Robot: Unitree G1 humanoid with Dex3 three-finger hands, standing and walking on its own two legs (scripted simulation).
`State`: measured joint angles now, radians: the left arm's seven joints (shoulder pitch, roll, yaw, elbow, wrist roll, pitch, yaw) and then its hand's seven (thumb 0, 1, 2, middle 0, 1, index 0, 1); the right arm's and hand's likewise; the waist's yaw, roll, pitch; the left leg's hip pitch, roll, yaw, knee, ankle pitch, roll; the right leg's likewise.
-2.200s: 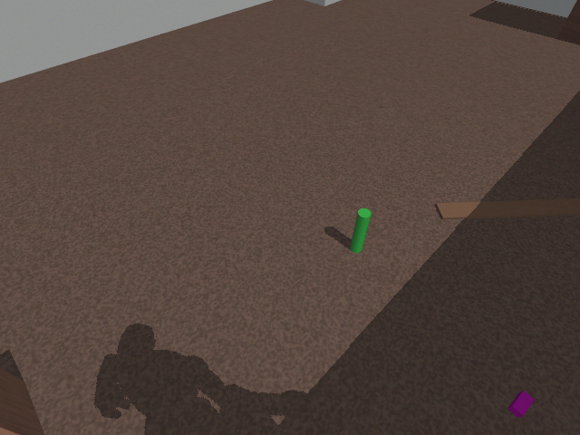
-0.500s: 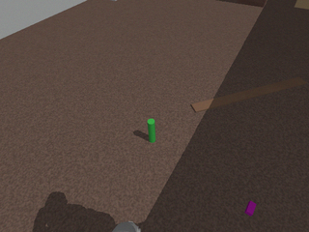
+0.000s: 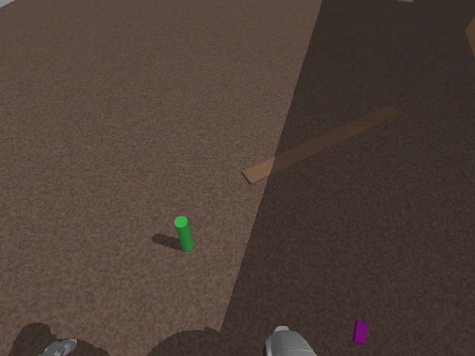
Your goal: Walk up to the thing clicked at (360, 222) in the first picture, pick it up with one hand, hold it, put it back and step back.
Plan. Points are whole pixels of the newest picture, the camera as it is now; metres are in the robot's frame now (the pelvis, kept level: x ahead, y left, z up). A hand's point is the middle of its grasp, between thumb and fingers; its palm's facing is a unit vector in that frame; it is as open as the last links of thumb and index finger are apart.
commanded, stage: walk up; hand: left
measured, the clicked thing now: (184, 235) +0.66 +0.20 -0.65
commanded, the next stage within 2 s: none
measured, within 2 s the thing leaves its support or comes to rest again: neither
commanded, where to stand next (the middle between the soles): +0.31 +0.00 m, yaw -3 degrees
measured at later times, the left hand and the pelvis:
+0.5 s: hand (111, 315) +0.22 +0.24 -0.12, palm faces -0.06 -0.91 -0.41, open 7.4 cm; pelvis +0.17 -0.03 +0.00, yaw -4 degrees
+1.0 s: hand (122, 261) +0.34 +0.25 -0.15, palm faces -0.08 -0.89 -0.45, open 7.4 cm; pelvis +0.26 -0.02 -0.02, yaw -4 degrees
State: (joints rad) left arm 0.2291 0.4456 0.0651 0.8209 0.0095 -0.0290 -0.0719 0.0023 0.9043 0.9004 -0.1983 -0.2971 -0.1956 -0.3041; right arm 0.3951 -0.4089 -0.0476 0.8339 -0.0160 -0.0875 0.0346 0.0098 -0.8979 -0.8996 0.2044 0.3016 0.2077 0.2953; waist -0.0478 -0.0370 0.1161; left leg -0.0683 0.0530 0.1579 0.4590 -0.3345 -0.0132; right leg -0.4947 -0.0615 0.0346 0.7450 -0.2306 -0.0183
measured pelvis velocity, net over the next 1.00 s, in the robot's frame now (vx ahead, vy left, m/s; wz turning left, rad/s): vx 0.26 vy -0.02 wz -0.06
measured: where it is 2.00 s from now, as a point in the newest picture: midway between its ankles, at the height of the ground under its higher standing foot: (233, 337)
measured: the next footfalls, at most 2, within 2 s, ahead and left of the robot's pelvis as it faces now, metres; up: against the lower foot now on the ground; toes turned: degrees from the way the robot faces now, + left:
right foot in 0.08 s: +0.19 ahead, -0.13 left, +0.00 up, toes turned -3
left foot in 0.58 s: +0.34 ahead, +0.10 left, +0.00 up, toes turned -1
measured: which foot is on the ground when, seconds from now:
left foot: down 0.00-0.12, up 0.14-0.56, down 0.58-0.96, up 0.98-1.00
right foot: up 0.00-0.06, down 0.08-0.62, up 0.64-0.92, down 0.94-1.00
